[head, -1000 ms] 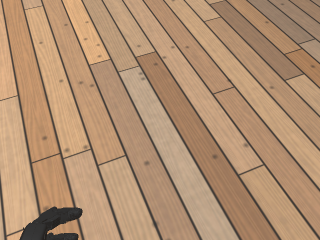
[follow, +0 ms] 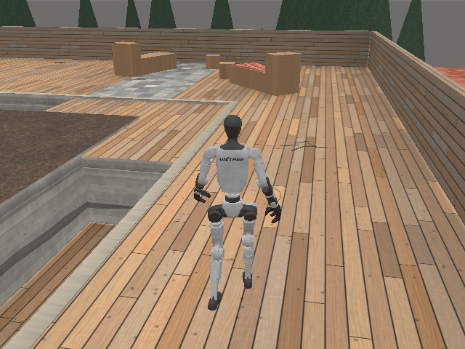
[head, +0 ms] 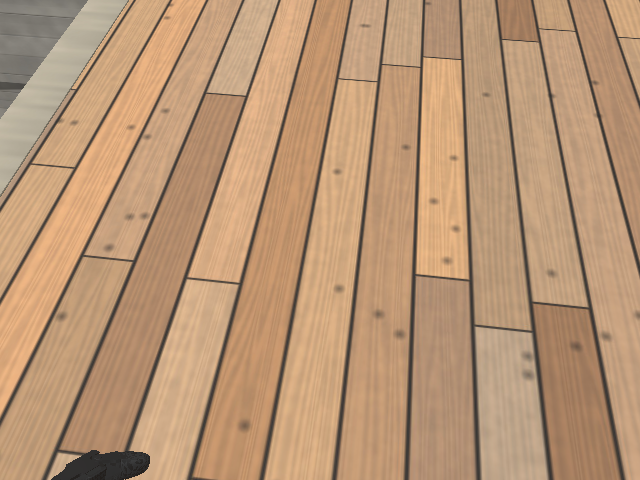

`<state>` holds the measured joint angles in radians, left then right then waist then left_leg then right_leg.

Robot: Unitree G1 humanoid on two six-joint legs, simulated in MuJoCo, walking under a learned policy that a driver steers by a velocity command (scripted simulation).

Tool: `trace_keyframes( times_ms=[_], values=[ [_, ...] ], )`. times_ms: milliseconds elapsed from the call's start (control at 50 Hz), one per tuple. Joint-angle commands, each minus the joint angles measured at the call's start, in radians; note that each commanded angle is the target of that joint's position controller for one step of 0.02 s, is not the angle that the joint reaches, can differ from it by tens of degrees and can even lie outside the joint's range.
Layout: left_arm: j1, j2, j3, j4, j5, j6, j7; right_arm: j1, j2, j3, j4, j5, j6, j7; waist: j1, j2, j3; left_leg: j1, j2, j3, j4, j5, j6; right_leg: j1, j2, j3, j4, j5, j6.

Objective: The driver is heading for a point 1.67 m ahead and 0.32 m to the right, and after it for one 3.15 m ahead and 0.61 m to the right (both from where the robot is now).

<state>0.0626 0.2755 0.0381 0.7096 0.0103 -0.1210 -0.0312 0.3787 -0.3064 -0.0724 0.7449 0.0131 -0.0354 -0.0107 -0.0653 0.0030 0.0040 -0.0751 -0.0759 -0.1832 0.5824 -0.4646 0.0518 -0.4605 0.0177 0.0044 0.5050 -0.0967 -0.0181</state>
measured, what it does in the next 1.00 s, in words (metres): walks ahead, turning right: left foot, then right foot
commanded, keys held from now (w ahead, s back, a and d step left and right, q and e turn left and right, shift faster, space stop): w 0.26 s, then w+e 0.56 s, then e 0.18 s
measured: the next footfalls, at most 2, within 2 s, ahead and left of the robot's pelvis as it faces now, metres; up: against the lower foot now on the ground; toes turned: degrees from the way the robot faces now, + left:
left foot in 0.48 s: +0.43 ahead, +0.13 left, +0.00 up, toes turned -4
right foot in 0.98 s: +0.64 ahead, -0.18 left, +0.00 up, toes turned -22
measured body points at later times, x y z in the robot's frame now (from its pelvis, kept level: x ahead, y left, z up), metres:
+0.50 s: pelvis +0.27 +0.02 +0.00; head +0.31 +0.02 +0.45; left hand +0.24 +0.30 -0.13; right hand +0.52 -0.21 -0.05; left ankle +0.39 +0.13 -0.73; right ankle +0.11 -0.11 -0.72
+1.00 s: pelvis +0.51 -0.04 -0.01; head +0.54 -0.07 +0.44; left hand +0.79 +0.13 -0.08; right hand +0.46 -0.34 -0.14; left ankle +0.40 +0.14 -0.70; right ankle +0.60 -0.16 -0.73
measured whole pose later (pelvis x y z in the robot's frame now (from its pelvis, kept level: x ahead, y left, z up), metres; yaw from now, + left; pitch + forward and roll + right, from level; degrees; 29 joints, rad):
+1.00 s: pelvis +0.51 -0.04 -0.01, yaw -20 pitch +1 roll +3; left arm 0.08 0.30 0.07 0.65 0.00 -0.02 -0.04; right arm 0.27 -0.30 -0.08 0.83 0.01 -0.05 -0.02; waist -0.05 -0.03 0.06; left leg -0.05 0.08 0.22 0.66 -0.50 -0.06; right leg -0.52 -0.01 -0.03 0.60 -0.09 -0.08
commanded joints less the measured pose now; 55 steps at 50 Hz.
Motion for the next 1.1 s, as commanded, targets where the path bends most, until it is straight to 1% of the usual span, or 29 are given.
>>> trace_keyframes(
  times_ms=[20, 40, 80, 120, 160, 260, 340, 400, 440, 460, 480, 500, 520, 540, 560, 580, 620, 720, 820, 880, 920, 960, 980, 1000, 1020, 1040, 1060, 1080, 1100],
  values=[
    [0.374, 0.245, 0.086, 0.040, -0.014, 0.000, -0.002, 0.121, -0.035, 0.012, -0.072, 0.013, -0.028, -0.002, 0.137, -0.309, -0.343, -0.598, -0.025, 0.025, 0.645, -0.107, -0.029, 0.820, -0.410, 0.764, -0.190, -0.300, -0.300],
    [0.328, 0.174, 0.064, 0.031, -0.032, 0.004, -0.001, 0.029, -0.121, -0.008, -0.079, 0.025, -0.031, 0.000, 0.157, -0.179, -0.195, -0.699, 0.034, -0.013, 0.723, -0.063, -0.022, 0.720, -0.390, 0.720, -0.230, -0.469, -0.258],
    [0.217, 0.126, 0.042, 0.014, -0.010, 0.019, 0.004, -0.123, -0.118, -0.007, -0.117, 0.003, -0.036, 0.003, 0.128, -0.060, -0.016, -0.691, 0.117, 0.064, 0.654, 0.079, -0.018, 0.465, -0.310, 0.484, -0.269, -0.322, -0.213],
    [0.177, 0.095, 0.029, 0.015, 0.002, 0.016, 0.006, -0.110, -0.087, -0.008, -0.110, -0.006, -0.034, 0.008, 0.082, -0.091, 0.005, -0.598, 0.168, 0.076, 0.554, 0.158, -0.023, 0.349, -0.245, 0.366, -0.309, -0.162, -0.196],
    [0.188, 0.104, 0.031, 0.028, -0.008, 0.010, 0.008, -0.092, -0.054, -0.001, -0.101, -0.005, -0.030, 0.009, 0.070, -0.105, -0.004, -0.574, 0.177, 0.102, 0.493, 0.185, -0.037, 0.320, -0.226, 0.289, -0.336, -0.048, -0.209],
    [0.237, 0.155, 0.042, 0.065, -0.022, 0.019, 0.020, -0.239, -0.016, 0.018, -0.138, -0.011, -0.039, 0.013, 0.110, -0.071, 0.020, -0.584, 0.180, 0.139, 0.193, 0.416, -0.067, 0.333, -0.200, 0.150, -0.371, 0.120, -0.199],
    [0.330, 0.165, 0.043, 0.107, -0.035, 0.038, 0.026, -0.373, -0.007, 0.022, -0.172, -0.002, -0.056, 0.030, 0.156, -0.062, 0.047, -0.504, 0.131, 0.157, 0.007, 0.530, -0.078, 0.340, -0.194, 0.143, -0.338, 0.134, -0.185],
    [0.357, 0.175, 0.047, 0.122, -0.040, 0.056, 0.034, -0.418, -0.029, 0.014, -0.190, 0.003, -0.070, 0.045, 0.147, -0.074, 0.053, -0.474, 0.111, 0.137, -0.076, 0.487, -0.063, 0.405, -0.230, 0.199, -0.279, 0.131, -0.168],
    [0.347, 0.193, 0.056, 0.125, -0.038, 0.066, 0.040, -0.372, -0.059, 0.002, -0.179, 0.003, -0.078, 0.046, 0.106, -0.094, 0.032, -0.380, 0.099, 0.139, -0.113, 0.424, -0.041, 0.425, -0.244, 0.226, -0.216, 0.184, -0.148],
    [0.331, 0.192, 0.055, 0.122, -0.038, 0.068, 0.042, -0.286, -0.085, -0.013, -0.155, 0.000, -0.081, 0.040, 0.052, -0.090, -0.014, -0.243, 0.086, 0.157, -0.152, 0.418, -0.017, 0.404, -0.215, 0.206, -0.127, 0.284, -0.127],
    [0.325, 0.163, 0.044, 0.113, -0.029, 0.066, 0.040, -0.152, -0.132, -0.034, -0.124, -0.011, -0.083, 0.030, -0.012, -0.074, -0.119, -0.014, 0.128, 0.133, -0.130, 0.435, 0.020, 0.321, -0.158, 0.170, 0.048, 0.290, -0.095],
    [0.316, 0.087, 0.018, 0.074, 0.001, 0.062, 0.041, 0.030, -0.210, -0.054, -0.105, -0.027, -0.076, 0.016, -0.078, 0.067, -0.296, 0.285, 0.340, -0.076, -0.084, 0.456, 0.081, 0.123, -0.070, 0.108, 0.371, -0.003, -0.052],
    [0.455, 0.018, -0.001, 0.059, -0.031, 0.046, 0.038, 0.044, -0.238, -0.057, -0.085, -0.029, -0.063, 0.025, -0.005, 0.356, -0.408, 0.495, 0.517, -0.481, -0.200, 0.227, 0.213, -0.189, 0.026, 0.084, 0.643, -0.504, -0.012],
    [0.401, 0.129, 0.026, 0.078, -0.053, 0.044, 0.040, 0.016, -0.134, -0.034, -0.094, -0.019, -0.060, 0.026, -0.033, 0.217, -0.300, 0.408, 0.479, -0.467, -0.255, 0.091, 0.184, -0.281, -0.031, 0.144, 0.748, -0.471, -0.007],
    [0.314, 0.162, 0.040, 0.058, -0.058, 0.046, 0.039, -0.036, -0.092, -0.020, -0.091, -0.012, -0.060, 0.023, -0.032, 0.153, -0.167, 0.286, 0.444, -0.308, -0.273, 0.121, 0.150, -0.314, -0.065, 0.125, 0.756, -0.375, -0.007],
    [0.279, 0.146, 0.040, 0.055, -0.051, 0.050, 0.041, -0.094, -0.073, -0.012, -0.088, -0.016, -0.061, 0.025, -0.002, 0.089, -0.103, 0.166, 0.402, -0.207, -0.303, 0.218, 0.135, -0.278, -0.100, 0.108, 0.734, -0.299, 0.001],
    [0.275, 0.112, 0.044, 0.048, -0.041, 0.068, 0.036, -0.164, -0.044, -0.006, -0.074, -0.026, -0.069, 0.027, 0.051, 0.115, -0.031, 0.010, 0.350, -0.060, -0.371, 0.331, 0.127, -0.203, -0.144, 0.107, 0.673, -0.215, 0.013],
    [0.208, 0.062, 0.038, 0.002, -0.033, 0.101, 0.030, -0.181, -0.078, -0.027, -0.027, -0.025, -0.087, 0.017, 0.073, 0.066, 0.027, -0.054, 0.352, 0.125, -0.452, 0.492, 0.152, -0.234, -0.164, 0.101, 0.537, -0.084, 0.039],
    [0.063, 0.045, 0.024, -0.047, -0.031, 0.089, -0.004, -0.150, -0.128, -0.041, 0.008, -0.016, -0.071, 0.004, 0.024, 0.038, 0.060, -0.019, 0.333, 0.284, -0.459, 0.522, 0.120, -0.183, -0.142, 0.027, 0.260, 0.121, 0.018],
    [0.000, 0.062, 0.030, -0.090, -0.020, 0.091, -0.020, -0.141, -0.155, -0.049, 0.026, 0.000, -0.048, -0.004, 0.019, 0.045, 0.077, 0.044, 0.343, 0.341, -0.373, 0.733, 0.087, -0.152, -0.111, -0.021, 0.158, 0.092, -0.005],
    [0.034, 0.095, 0.048, -0.103, -0.014, 0.096, -0.027, -0.151, -0.182, -0.058, 0.026, 0.018, -0.032, -0.012, 0.052, 0.079, 0.029, 0.089, 0.346, 0.361, -0.252, 0.948, 0.058, -0.072, -0.061, -0.062, 0.133, 0.013, -0.035],
    [0.230, 0.162, 0.089, -0.059, -0.014, 0.100, -0.022, -0.179, -0.180, -0.058, 0.016, 0.035, -0.018, -0.016, 0.163, 0.062, -0.079, 0.053, 0.297, 0.392, 0.038, 1.042, 0.009, 0.185, 0.023, -0.099, 0.039, 0.056, -0.088],
    [0.336, 0.235, 0.117, -0.036, -0.013, 0.107, 0.001, -0.141, -0.146, -0.044, 0.012, 0.014, -0.023, -0.013, 0.206, -0.038, -0.147, -0.114, 0.236, 0.404, 0.304, 0.783, -0.057, 0.418, -0.017, -0.003, -0.004, 0.328, -0.130],
    [0.296, 0.342, 0.124, -0.057, -0.010, 0.116, 0.024, -0.027, -0.010, -0.003, -0.016, -0.061, -0.031, 0.001, 0.072, -0.335, -0.227, -0.481, 0.082, 0.366, 0.682, -0.222, -0.130, 0.713, -0.272, 0.356, 0.103, 0.829, -0.274],
    [0.285, 0.318, 0.110, -0.122, 0.002, 0.102, 0.009, 0.009, -0.074, 0.002, -0.012, -0.034, -0.043, 0.012, 0.115, -0.230, -0.488, -0.555, 0.028, 0.122, 0.863, -0.292, -0.131, 0.792, -0.413, 0.691, -0.026, 0.600, -0.432],
    [0.249, 0.255, 0.098, -0.131, -0.004, 0.094, -0.002, -0.122, -0.140, -0.017, -0.028, 0.007, -0.042, 0.012, 0.155, -0.083, -0.402, -0.602, 0.073, 0.080, 0.856, -0.181, -0.108, 0.713, -0.356, 0.588, -0.089, 0.459, -0.381],
    [0.195, 0.218, 0.088, -0.122, -0.023, 0.090, 0.000, -0.181, -0.128, -0.013, -0.050, 0.008, -0.038, 0.001, 0.127, -0.043, -0.260, -0.643, 0.104, 0.100, 0.776, -0.082, -0.097, 0.582, -0.303, 0.491, -0.113, 0.338, -0.328],
    [0.148, 0.185, 0.078, -0.124, -0.030, 0.092, 0.006, -0.192, -0.123, -0.013, -0.037, -0.010, -0.027, -0.014, 0.098, -0.008, -0.175, -0.619, 0.138, 0.098, 0.711, -0.022, -0.101, 0.450, -0.265, 0.431, -0.135, 0.289, -0.290],
    [0.109, 0.166, 0.070, -0.133, -0.020, 0.097, 0.015, -0.176, -0.134, -0.018, -0.034, -0.016, -0.014, -0.022, 0.064, -0.032, -0.144, -0.552, 0.157, 0.093, 0.664, 0.017, -0.100, 0.335, -0.248, 0.385, -0.156, 0.297, -0.275]
  ],
)
Velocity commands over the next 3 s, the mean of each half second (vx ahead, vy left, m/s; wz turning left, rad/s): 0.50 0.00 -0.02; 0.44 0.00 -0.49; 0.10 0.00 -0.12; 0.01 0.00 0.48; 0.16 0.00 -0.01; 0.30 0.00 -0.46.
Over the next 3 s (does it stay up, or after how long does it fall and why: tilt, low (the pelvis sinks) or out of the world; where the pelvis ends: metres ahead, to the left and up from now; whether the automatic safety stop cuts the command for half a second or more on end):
stays up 0.84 -0.19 0.02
